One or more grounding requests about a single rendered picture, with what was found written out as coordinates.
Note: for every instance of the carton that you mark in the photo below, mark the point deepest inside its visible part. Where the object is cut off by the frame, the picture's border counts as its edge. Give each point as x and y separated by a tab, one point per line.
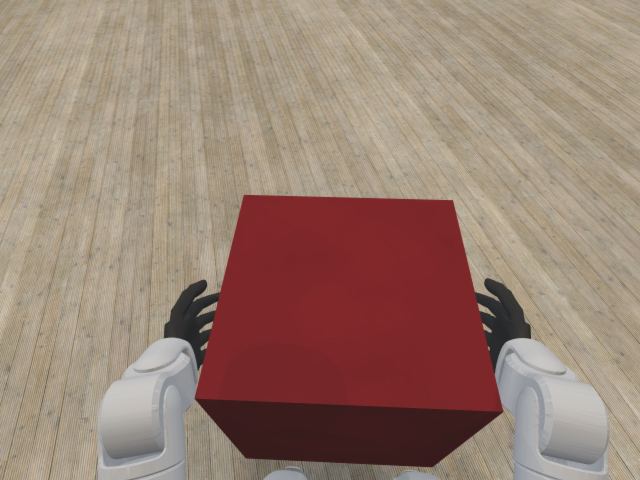
347	330

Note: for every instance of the robot left forearm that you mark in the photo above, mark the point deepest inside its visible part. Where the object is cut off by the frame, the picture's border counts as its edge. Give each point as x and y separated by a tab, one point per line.
140	424

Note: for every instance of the robot left shin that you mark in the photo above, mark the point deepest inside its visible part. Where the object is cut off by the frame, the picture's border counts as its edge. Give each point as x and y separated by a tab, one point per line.
295	469

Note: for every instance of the robot right hand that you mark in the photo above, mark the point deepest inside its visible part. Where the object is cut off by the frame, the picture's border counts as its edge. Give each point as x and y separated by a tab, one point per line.
508	323

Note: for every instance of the robot left hand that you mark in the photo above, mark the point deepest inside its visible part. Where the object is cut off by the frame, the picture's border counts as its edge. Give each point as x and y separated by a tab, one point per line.
185	325

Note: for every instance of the robot right forearm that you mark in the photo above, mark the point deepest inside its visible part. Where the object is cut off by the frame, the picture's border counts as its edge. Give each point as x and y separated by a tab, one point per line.
561	425

